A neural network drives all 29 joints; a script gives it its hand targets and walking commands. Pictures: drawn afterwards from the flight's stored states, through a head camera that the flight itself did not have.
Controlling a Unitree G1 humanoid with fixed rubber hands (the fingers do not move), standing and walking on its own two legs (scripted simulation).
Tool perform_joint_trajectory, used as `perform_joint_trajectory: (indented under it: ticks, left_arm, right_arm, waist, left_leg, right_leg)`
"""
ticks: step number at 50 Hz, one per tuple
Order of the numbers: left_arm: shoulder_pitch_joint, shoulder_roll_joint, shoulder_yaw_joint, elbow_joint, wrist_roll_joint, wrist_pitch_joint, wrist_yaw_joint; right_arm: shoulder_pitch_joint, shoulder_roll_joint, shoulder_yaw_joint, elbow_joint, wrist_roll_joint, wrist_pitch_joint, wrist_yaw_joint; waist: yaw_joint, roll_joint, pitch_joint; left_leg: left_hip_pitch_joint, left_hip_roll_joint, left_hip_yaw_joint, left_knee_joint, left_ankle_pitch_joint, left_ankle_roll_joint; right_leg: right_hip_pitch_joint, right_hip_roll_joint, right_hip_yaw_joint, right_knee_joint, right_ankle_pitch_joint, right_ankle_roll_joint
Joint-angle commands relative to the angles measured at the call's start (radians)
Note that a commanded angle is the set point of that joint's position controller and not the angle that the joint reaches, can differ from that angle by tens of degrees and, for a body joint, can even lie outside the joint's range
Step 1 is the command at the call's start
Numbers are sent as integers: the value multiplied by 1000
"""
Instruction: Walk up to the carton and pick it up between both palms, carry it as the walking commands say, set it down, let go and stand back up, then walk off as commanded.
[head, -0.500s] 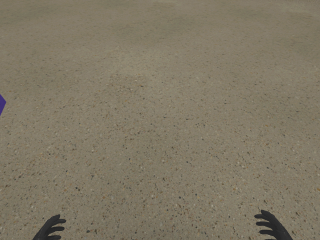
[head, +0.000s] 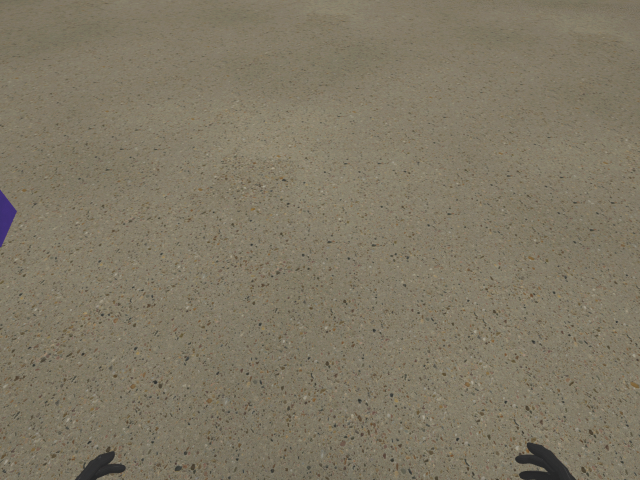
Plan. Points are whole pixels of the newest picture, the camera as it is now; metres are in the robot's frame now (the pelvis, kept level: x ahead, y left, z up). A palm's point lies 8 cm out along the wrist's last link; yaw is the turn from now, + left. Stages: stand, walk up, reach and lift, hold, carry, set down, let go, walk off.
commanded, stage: stand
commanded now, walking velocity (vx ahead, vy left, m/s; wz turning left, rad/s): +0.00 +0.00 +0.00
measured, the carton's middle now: out of the picture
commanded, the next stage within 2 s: walk up in 0.26 s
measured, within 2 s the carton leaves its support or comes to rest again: neither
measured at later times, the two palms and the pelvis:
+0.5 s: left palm out of the picture +0.10 +0.31 -0.10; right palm out of the picture +0.09 -0.31 -0.10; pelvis +0.00 +0.00 +0.00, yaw +1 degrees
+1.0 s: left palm out of the picture -0.10 +0.29 -0.13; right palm (470, 466) +0.17 -0.20 -0.11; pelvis -0.04 +0.00 -0.01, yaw +21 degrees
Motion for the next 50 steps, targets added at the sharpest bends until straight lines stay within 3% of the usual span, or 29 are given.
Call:
perform_joint_trajectory:
  ticks: [1,22,23,24,25,26,27,28,29,30,31,32,33,34,35,37,38,40,43,45,46,47,48,49,50]
  left_arm:
    - [-45,170,32,-26,-1,-9,5]
    - [-49,177,30,40,0,-2,7]
    - [-88,114,48,-95,39,66,-30]
    - [-95,49,50,-103,17,68,0]
    - [-5,52,43,-108,11,71,13]
    - [39,44,42,-110,2,66,17]
    - [53,40,32,-118,-1,61,20]
    - [42,22,40,-125,2,61,27]
    - [63,17,41,-131,1,61,29]
    - [100,21,44,-133,1,57,33]
    - [155,47,54,-132,7,51,37]
    - [171,126,75,-139,23,47,38]
    - [102,185,97,-135,31,57,32]
    - [90,153,88,-129,30,58,30]
    - [45,114,76,-142,25,57,31]
    - [2,62,67,-153,15,55,37]
    - [26,51,68,-154,12,54,38]
    - [87,39,82,-158,31,53,47]
    - [144,64,98,-158,31,52,43]
    - [149,77,105,-164,29,53,38]
    - [170,88,108,-157,25,47,35]
    - [320,186,162,-109,21,50,59]
    - [283,211,171,-111,16,46,69]
    - [208,202,171,-131,13,43,65]
    - [134,181,160,-142,14,38,54]
  right_arm:
    - [-46,-168,-33,-26,1,-9,-4]
    - [-51,-175,-32,43,1,-1,-7]
    - [217,-209,-49,31,12,71,-46]
    - [71,-172,-84,-33,-15,69,-11]
    - [11,-174,-97,-84,-14,69,-3]
    - [-12,-149,-99,-109,-12,73,-1]
    - [-7,-146,-105,-124,-15,79,2]
    - [28,-124,-102,-122,-15,82,3]
    - [33,-121,-105,-134,-12,85,5]
    - [25,-112,-103,-146,-8,84,7]
    - [28,-81,-94,-162,-4,79,7]
    - [52,-5,-76,-188,-7,73,5]
    - [87,3,-79,-177,-18,88,-7]
    - [71,-43,-92,-164,-17,103,-8]
    - [78,-41,-99,-152,-17,106,1]
    - [99,-12,-105,-144,-4,105,23]
    - [99,5,-102,-143,-1,102,30]
    - [60,45,-81,-169,2,105,43]
    - [9,66,-66,-192,2,102,44]
    - [10,62,-66,-192,2,99,42]
    - [26,74,-61,-184,-3,102,44]
    - [10,46,-67,-209,0,116,92]
    - [-43,40,-66,-237,-11,122,118]
    - [-26,40,-59,-233,-12,115,127]
    - [55,55,-49,-208,-8,104,124]
  waist:
    - [0,0,-59]
    - [0,1,-51]
    - [-62,-19,-42]
    - [-25,193,92]
    - [21,259,39]
    - [43,235,-9]
    - [48,225,-25]
    - [36,171,-42]
    - [47,161,-56]
    - [72,142,-76]
    - [104,72,-100]
    - [98,-158,-73]
    - [48,-316,-102]
    - [30,-201,-80]
    - [7,-164,-60]
    - [-17,-176,-41]
    - [-10,-184,-46]
    - [7,-194,-50]
    - [40,-216,-52]
    - [37,-226,-59]
    - [27,-205,-73]
    - [51,-190,-104]
    - [47,-205,1]
    - [21,-210,31]
    - [-32,-203,13]
  left_leg:
    - [17,103,-98,-99,121,41]
    - [40,113,-99,-150,114,33]
    - [223,285,-344,-123,-246,114]
    - [-16,295,-457,-182,317,172]
    - [-17,290,-393,-143,513,195]
    - [-20,243,-305,-102,553,164]
    - [-23,222,-274,-76,539,145]
    - [-57,202,-258,-78,457,133]
    - [-85,177,-247,-46,414,120]
    - [-143,147,-225,4,354,98]
    - [-244,89,-188,94,227,59]
    - [-413,-29,-114,270,-150,3]
    - [-413,-49,-45,484,-390,0]
    - [-344,-4,-90,596,-328,3]
    - [-345,16,-70,661,-258,-9]
    - [-359,49,-44,664,-167,-44]
    - [-360,49,-24,613,-158,-52]
    - [-325,45,23,515,-199,-55]
    - [-276,35,63,357,-213,-40]
    - [-241,23,92,278,-214,-30]
    - [-218,11,115,214,-227,-23]
    - [-268,36,98,307,-255,-13]
    - [-338,88,25,317,-224,-14]
    - [-288,113,18,263,-230,-7]
    - [-144,92,55,172,-231,7]
  right_leg:
    - [17,-103,98,-98,121,-42]
    - [37,-113,99,-150,113,-35]
    - [-256,-37,-86,258,-194,12]
    - [-288,0,-35,328,-260,57]
    - [-247,-22,5,424,-311,46]
    - [-198,-38,20,371,-295,45]
    - [-176,-33,-11,301,-278,43]
    - [-144,-19,-39,268,-229,48]
    - [-81,-16,-52,181,-158,45]
    - [22,-23,-65,68,-61,40]
    - [160,-82,-19,-73,11,25]
    - [227,-312,230,-190,22,-22]
    - [89,-532,379,-223,105,-146]
    - [18,-486,313,-215,189,-163]
    - [-5,-439,215,-203,197,-148]
    - [-2,-340,51,-158,216,-103]
    - [17,-319,14,-139,251,-88]
    - [41,-324,-25,-105,356,-99]
    - [62,-345,-46,-92,295,-93]
    - [62,-363,-49,-74,274,-88]
    - [63,-372,-51,-77,155,-76]
    - [98,-525,149,-262,-402,-79]
    - [94,-581,207,-318,-434,-69]
    - [25,-575,162,-323,-400,-56]
    - [-49,-510,60,-288,-361,-29]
